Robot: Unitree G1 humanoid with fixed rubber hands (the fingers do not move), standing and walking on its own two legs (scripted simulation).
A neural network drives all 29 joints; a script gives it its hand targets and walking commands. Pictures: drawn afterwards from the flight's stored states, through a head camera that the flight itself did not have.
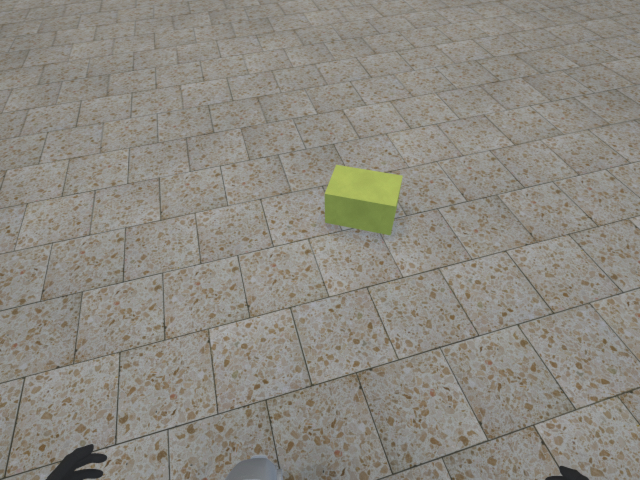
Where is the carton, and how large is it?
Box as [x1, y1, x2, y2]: [325, 165, 402, 234]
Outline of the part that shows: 336,165 325,191 325,222 390,234 402,176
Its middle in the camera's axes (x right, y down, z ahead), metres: +0.18 -0.19 +1.64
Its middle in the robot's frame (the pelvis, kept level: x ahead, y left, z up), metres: +1.26 -0.13 -0.68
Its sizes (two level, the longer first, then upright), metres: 0.288 0.189 0.172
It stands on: the floor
